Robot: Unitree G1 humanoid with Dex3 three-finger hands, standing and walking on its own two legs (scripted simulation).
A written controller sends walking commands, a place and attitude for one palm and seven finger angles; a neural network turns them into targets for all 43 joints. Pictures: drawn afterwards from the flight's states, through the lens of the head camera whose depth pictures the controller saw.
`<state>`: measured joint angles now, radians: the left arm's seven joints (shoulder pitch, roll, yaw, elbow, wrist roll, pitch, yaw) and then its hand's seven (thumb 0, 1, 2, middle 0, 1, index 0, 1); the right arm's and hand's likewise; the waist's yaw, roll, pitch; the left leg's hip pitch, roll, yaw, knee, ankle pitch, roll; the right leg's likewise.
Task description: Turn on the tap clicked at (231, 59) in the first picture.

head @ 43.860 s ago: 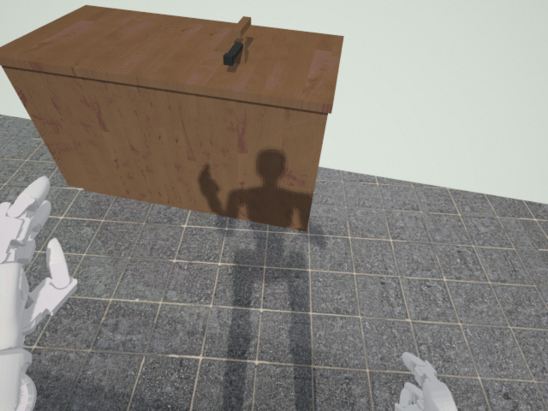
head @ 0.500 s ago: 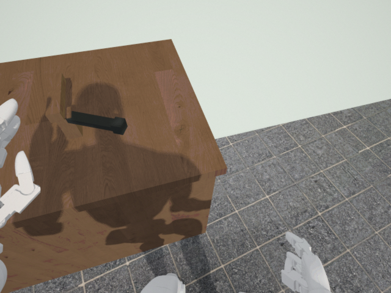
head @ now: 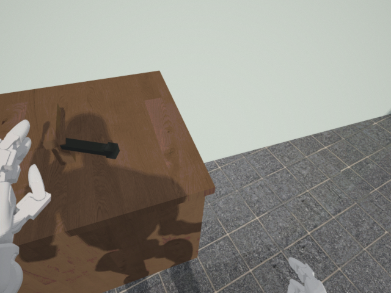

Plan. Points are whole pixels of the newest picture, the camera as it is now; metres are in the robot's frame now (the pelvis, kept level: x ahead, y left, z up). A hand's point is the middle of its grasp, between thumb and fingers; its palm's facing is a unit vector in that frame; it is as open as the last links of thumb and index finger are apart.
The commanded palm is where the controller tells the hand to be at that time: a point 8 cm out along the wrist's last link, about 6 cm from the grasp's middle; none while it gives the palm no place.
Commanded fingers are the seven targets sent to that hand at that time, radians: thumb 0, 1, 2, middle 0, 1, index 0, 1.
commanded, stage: come to a stop and stand still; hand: left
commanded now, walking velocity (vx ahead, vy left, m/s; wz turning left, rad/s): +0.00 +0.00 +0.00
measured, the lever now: (111, 150) +0.42 +0.24 +0.03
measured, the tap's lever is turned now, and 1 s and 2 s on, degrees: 61 61 61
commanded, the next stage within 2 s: look again from close up in 0.38 s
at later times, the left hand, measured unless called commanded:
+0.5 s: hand (57, 183) +0.24 +0.24 +0.16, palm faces +0.39 -0.82 -0.42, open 7.4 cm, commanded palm +0.18 +0.27 +0.17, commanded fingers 0.00 0.90 0.90 -0.20 -0.30 -0.20 -0.30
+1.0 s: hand (26, 206) +0.19 +0.26 +0.17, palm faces +0.45 -0.84 -0.28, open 7.4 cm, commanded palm +0.14 +0.28 +0.17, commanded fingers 0.00 0.90 0.90 -0.20 -0.30 -0.20 -0.30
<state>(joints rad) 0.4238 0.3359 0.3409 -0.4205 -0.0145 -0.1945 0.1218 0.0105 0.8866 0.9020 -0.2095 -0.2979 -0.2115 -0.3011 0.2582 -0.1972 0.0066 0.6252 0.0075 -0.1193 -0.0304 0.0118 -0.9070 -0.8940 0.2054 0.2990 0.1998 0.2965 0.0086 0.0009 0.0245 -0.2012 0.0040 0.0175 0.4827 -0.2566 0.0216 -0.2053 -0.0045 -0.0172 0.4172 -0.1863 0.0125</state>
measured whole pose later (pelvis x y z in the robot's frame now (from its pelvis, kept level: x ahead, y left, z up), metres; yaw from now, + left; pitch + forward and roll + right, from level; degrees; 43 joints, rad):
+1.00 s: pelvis -0.02 +0.00 +0.00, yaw +0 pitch -3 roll +0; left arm 0.34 0.32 0.34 -0.39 -0.02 -0.24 0.11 0.01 0.89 0.90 -0.21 -0.30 -0.21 -0.30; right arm 0.24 -0.20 0.02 0.60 0.00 -0.16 -0.02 0.01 -0.91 -0.89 0.20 0.30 0.20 0.30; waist 0.06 -0.04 0.04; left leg -0.20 -0.01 0.03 0.47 -0.23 0.03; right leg -0.22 -0.02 0.00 0.44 -0.17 0.02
